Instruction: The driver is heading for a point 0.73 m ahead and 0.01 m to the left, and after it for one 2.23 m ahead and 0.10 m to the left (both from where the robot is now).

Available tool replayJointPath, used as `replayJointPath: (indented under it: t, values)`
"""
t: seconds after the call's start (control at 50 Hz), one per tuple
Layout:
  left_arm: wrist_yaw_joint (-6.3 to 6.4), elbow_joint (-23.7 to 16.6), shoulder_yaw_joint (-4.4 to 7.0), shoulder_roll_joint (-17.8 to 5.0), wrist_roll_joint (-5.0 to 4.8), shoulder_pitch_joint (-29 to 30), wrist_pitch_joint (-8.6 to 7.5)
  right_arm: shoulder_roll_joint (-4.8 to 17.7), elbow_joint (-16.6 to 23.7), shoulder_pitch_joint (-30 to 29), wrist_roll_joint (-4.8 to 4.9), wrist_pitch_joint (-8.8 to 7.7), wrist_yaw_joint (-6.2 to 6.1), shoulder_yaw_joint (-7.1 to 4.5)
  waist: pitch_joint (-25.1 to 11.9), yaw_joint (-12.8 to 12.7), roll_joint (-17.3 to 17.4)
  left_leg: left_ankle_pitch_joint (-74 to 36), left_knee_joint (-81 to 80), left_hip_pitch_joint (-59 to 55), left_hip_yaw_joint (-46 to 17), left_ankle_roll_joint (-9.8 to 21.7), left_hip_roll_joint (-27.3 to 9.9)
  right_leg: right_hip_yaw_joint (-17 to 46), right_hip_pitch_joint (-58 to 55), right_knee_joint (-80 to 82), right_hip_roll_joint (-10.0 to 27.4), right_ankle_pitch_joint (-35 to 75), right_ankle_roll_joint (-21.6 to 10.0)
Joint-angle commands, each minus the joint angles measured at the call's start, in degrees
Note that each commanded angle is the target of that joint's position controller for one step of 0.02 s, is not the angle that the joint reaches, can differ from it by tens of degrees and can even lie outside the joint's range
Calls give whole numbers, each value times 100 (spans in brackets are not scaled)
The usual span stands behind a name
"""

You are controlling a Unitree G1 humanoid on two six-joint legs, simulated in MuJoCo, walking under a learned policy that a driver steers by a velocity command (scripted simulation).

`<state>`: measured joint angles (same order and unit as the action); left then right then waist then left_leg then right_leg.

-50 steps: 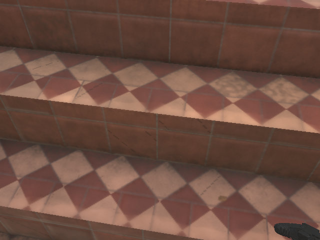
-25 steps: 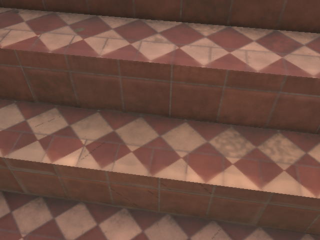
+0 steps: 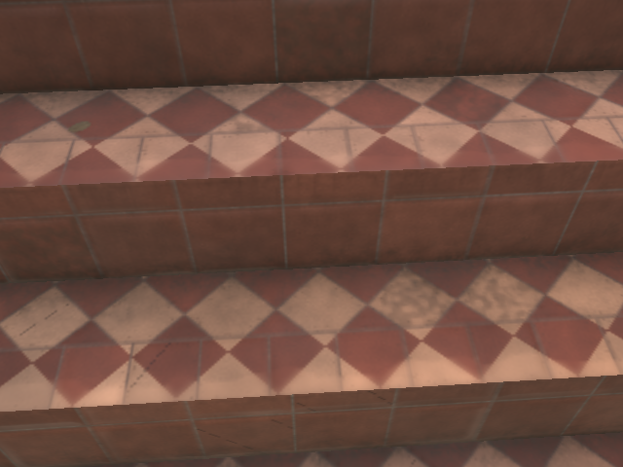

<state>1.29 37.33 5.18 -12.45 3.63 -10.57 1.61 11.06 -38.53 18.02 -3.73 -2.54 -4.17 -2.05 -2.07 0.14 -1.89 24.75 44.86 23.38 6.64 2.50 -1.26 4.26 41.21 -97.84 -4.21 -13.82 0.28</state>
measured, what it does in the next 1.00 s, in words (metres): climbs: right foot, then left foot 0.22 m higher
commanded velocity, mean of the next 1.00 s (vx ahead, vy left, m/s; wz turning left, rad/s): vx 0.45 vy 0.00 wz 0.09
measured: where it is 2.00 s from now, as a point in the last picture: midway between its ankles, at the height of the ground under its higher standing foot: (356, 194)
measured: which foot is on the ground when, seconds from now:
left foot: down 0.00-0.32, up 0.34-0.70, down 0.72-1.00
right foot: up 0.00-0.30, down 0.32-0.76, up 0.78-1.00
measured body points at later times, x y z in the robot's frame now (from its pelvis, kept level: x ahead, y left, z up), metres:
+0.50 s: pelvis +0.12 -0.11 +0.02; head +0.11 -0.14 +0.46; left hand +0.19 +0.13 -0.10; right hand +0.28 -0.34 -0.08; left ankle +0.11 +0.02 -0.34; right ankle +0.10 -0.19 -0.70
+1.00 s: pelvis +0.27 -0.14 +0.20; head +0.27 -0.16 +0.65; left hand +0.46 +0.09 +0.17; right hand +0.35 -0.38 +0.05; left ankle +0.21 -0.09 -0.49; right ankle +0.30 -0.25 -0.24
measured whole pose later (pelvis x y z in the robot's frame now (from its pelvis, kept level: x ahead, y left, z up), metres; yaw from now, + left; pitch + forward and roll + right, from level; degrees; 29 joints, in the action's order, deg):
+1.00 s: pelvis +0.27 -0.14 +0.20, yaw +10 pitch +2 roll +3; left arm 1.6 31.4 -1.8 -5.7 2.9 -4.0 -2.5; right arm 12.6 -54.0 21.3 -3.4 -4.1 -1.7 -2.8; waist -4.4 -1.6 -0.4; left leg 32.8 45.4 19.2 3.3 8.2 9.0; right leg 3.0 60.8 -118.7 0.5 -11.1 -1.5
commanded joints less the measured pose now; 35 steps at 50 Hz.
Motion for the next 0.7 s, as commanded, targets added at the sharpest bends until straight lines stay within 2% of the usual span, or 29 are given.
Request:
replayJointPath:
  t: [0.02, 0.04, 0.06, 0.08, 0.1, 0.14, 0.2, 0.22, 0.24, 0.26, 0.28, 0.3, 0.32, 0.34, 0.36, 0.38, 0.4, 0.42, 0.44, 0.48, 0.52, 0.56, 0.58, 0.6, 0.62, 0.64, 0.66, 0.68, 0.7]
  values:
    - [-229, -549, -60, -145, 49, 685, -197, 657, 122, 505, 6, -312, 23, -285, -146, 333, 526, 498, -1575, -1979, -2159, 924, -1344, 155, 1761, -205, 133, 400, -3]
    - [-250, -588, -53, -203, 30, 748, -206, 682, 76, 597, 6, -357, 37, -300, -78, 370, 669, 676, -1711, -1988, -2237, 959, -1462, 196, 1813, -232, 182, 347, -17]
    - [-249, -728, -9, -385, 120, 958, -137, 678, 264, 74, -113, -455, 51, -290, 103, 227, 637, -340, -1448, -1518, -2072, 807, -1473, 370, 1499, -320, 64, 429, 79]
    - [-242, -691, -33, -343, 23, 808, -144, 817, 155, 410, 40, -498, 75, -339, 45, 275, 596, 605, -1892, -1708, -2308, 1012, -1711, 425, 1698, -163, 291, 548, -9]
    - [-245, -859, 7, -499, 112, 1009, -74, 877, 279, 37, -77, -538, 77, -348, 247, 148, 679, -123, -1626, -1368, -2185, 794, -1791, 522, 1567, -307, 197, 515, 48]
    - [-193, -998, 20, -606, 102, 1145, 11, 1019, 230, 6, -59, -610, 137, -371, 296, 74, 753, -142, -1647, -1368, -2122, 762, -2049, 523, 1824, -480, 316, 358, -14]
    - [-144, -1241, 34, -693, 34, 1473, 52, 1131, 241, -2, -96, -652, 161, -380, 480, 133, 948, -183, -1821, -1438, -1912, 644, -2346, 623, 2147, -397, 452, 38, -42]
    - [-233, -1321, -62, -696, -21, 1449, 2, 1228, 219, -117, -88, -618, 170, -343, 582, 37, 869, -278, -2174, -1323, -1576, 575, -2129, 201, 1821, 1144, 613, -431, -59]
    - [-355, -1391, -165, -589, -163, 1455, -16, 1285, 290, -455, -71, -516, 94, -330, 471, -119, 1260, -482, -2477, -698, -1179, 517, -1923, -232, 631, 2877, 870, -1429, -175]
    - [-418, -1239, -215, -566, -247, 873, -37, 1230, 266, -698, -60, -358, 40, -286, 284, -364, 1142, -881, -1985, -116, -491, 608, -1485, -739, -883, 4473, 936, -1798, -382]
    - [-403, -966, -194, -518, -323, 190, -63, 1199, 173, -577, 115, -299, 23, -239, 125, -421, 1005, -2758, -1672, 222, -531, 795, -1423, -1387, -2324, 5166, 654, -1494, -431]
    - [-263, -460, -78, -419, -209, -1351, -163, 1182, 94, -947, 289, -318, 151, -233, -417, -1137, 1049, -4964, -129, 522, -370, 752, -1324, -1479, -3964, 5452, 380, -103, -566]
    - [-271, 5, -42, -556, -386, -1882, -351, 975, -151, -836, 351, -296, 373, -162, -627, -1398, 264, -3520, 1264, 568, 59, 508, -744, -1191, -4269, 6602, 231, 255, -426]
    - [-242, 19, -19, -1059, -209, -1955, -468, -34, 145, -678, 366, -307, 478, 9, -239, -893, -1307, -623, 4056, 2578, -458, 36, 298, 1514, -4549, 6815, 1764, 1934, -353]
    - [-16, -116, 152, -1466, -140, -1877, -412, 58, 302, -607, 468, -158, 348, -114, -1389, -920, -1277, -754, 6446, 3165, -1827, -138, 752, 3405, -4895, 7512, 2640, 2287, -869]
    - [-5, -140, 128, -1520, -159, -1556, -439, 39, 607, -981, 296, -103, 299, -113, -1127, -620, -961, -927, 7585, 3846, -1751, -176, 607, 3367, -4493, 7891, 2831, 139, -889]
    - [-59, 62, 74, -1248, -99, -1372, -566, -226, 869, -1676, 140, -181, 323, 17, 8, -476, -780, -1335, 8347, 4737, -1454, -89, 546, 2609, -3800, 8117, 2599, -704, -675]
    - [-73, 302, -22, -826, -61, -1321, -695, -385, 848, -1913, 98, -233, 354, 76, 351, -383, -692, -1534, 9268, 5291, -1468, 64, 581, 1919, -3665, 8064, 2481, -230, -608]
    - [-66, 514, -140, -373, -109, -1225, -804, -442, 759, -1753, 66, -213, 381, 103, 430, -162, -531, -1587, 9657, 5396, -1588, 180, 553, 1336, -3347, 7958, 2363, 15, -585]
    - [-84, 961, -249, 37, -149, -1088, -951, -541, 677, -1648, 172, -107, 408, 128, 445, 161, -216, -1449, 9894, 5477, -1696, 399, 609, 528, -2862, 8115, 2280, -142, -534]
    - [-142, 1237, -253, 1, -105, -1063, -1055, -641, 667, -1764, 251, -24, 334, 179, 428, 320, -54, -1400, 10331, 5732, -1503, 553, 715, -7, -2644, 8395, 2256, 217, -517]
    - [-162, 1360, -292, -12, -192, -958, -1084, -594, 872, -2350, 339, 96, 263, 226, 697, 414, 320, -1662, 8815, 5228, -1173, 589, 635, -859, -1982, 8915, 1947, 785, -174]
    - [-125, 1504, -325, 36, -271, -1095, -1077, -624, 958, -2702, 383, 168, 242, 289, 775, 305, 295, -1714, 7815, 4960, -732, 573, 627, -1250, -1791, 9142, 1665, 1003, -113]
    - [-69, 1687, -338, 19, -370, -1354, -1064, -632, 1002, -2986, 458, 237, 221, 317, 753, 141, 153, -1679, 7216, 4706, -318, 618, 639, -1381, -1880, 9476, 1578, 1653, -261]
    - [62, 1868, -304, -223, -451, -1811, -1072, -740, 1193, -3159, 522, 274, 178, 399, 628, 89, -210, -1142, 6816, 4763, -138, 671, 355, -1281, -2508, 9823, 1755, 2485, -444]
    - [158, 1936, -253, -421, -544, -1891, -1023, -689, 1122, -2929, 539, 324, 202, 528, 161, 64, -424, -503, 5496, 3803, 668, 719, 234, -1736, -2896, 10323, 1634, 3568, -641]
    - [231, 1952, -323, -253, -662, -1794, -931, -735, 863, -2616, 533, 361, 234, 580, -175, 243, -295, -53, 4498, 2514, 984, 807, 418, -2141, -2925, 9850, 1399, 6019, -771]
    - [376, 1774, -335, -434, -809, -1896, -945, -568, 469, -2109, 642, 380, 262, 515, -792, 222, -148, 747, 4082, 1610, 1434, 752, 1002, -2060, -3303, 9019, 1627, 9963, -870]
    - [412, 1680, -246, -914, -817, -1780, -1040, -587, 211, -971, 533, 427, 263, 527, -1494, 590, -793, 1380, 3908, 1186, 1236, 851, 931, -1860, -4109, 7967, 2255, 12357, -1170]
